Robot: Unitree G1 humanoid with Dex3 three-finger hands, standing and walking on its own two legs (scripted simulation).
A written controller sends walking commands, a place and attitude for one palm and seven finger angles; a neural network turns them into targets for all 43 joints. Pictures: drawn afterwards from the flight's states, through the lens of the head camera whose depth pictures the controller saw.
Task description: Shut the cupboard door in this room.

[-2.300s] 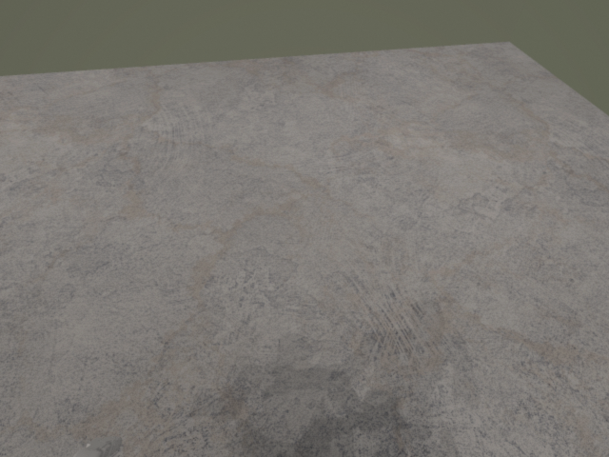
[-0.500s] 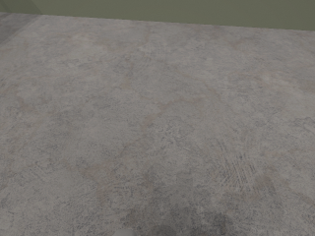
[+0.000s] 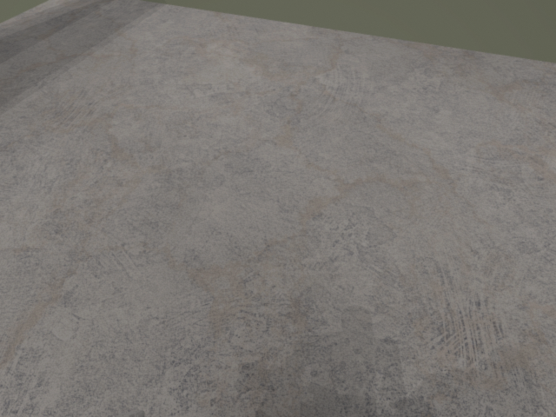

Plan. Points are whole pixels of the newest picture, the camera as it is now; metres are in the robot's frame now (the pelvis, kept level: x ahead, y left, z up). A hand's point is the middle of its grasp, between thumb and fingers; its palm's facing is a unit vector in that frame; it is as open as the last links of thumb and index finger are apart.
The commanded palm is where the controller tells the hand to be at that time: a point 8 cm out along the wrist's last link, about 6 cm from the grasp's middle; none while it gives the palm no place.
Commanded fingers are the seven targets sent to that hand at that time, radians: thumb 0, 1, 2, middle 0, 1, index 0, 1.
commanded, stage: turn or walk to find it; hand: left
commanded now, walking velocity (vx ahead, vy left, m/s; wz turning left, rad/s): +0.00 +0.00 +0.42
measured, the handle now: out of the picture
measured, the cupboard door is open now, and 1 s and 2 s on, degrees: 82 82 82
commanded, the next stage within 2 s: none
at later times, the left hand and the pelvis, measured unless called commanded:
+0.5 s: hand out of the picture -0.05 +0.23 -0.19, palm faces +0.27 -0.94 -0.22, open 7.4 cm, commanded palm none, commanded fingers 0.00 0.90 0.90 -0.20 -0.30 -0.20 -0.30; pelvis -0.03 +0.03 -0.01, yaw +13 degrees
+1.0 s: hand out of the picture -0.03 +0.21 -0.14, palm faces +0.42 -0.87 -0.26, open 7.4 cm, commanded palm none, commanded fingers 0.00 0.90 0.90 -0.20 -0.30 -0.20 -0.30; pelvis -0.05 +0.00 +0.00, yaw +25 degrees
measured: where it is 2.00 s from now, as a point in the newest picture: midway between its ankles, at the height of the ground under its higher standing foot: outside the picture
